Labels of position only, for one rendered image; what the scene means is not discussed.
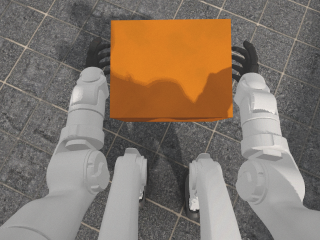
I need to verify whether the robot right forearm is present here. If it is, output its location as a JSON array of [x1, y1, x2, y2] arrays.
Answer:
[[234, 72, 305, 196]]

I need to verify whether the robot left hand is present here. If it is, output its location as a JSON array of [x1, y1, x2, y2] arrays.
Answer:
[[85, 37, 111, 76]]

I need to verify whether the right robot foot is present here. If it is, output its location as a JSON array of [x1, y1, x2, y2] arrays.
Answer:
[[182, 170, 200, 221]]

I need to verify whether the robot right shin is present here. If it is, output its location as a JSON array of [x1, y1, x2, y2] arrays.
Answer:
[[189, 153, 223, 210]]

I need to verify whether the right robot upper arm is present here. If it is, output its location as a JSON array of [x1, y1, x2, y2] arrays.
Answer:
[[235, 158, 320, 240]]

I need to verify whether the carton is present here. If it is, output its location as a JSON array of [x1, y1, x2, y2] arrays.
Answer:
[[110, 19, 233, 122]]

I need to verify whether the robot right hand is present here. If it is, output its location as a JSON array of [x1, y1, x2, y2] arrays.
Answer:
[[231, 40, 259, 83]]

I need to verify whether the robot left forearm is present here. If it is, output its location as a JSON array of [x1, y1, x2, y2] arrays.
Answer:
[[46, 67, 109, 189]]

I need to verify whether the left robot upper arm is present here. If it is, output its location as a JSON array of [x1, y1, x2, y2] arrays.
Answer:
[[0, 149, 110, 240]]

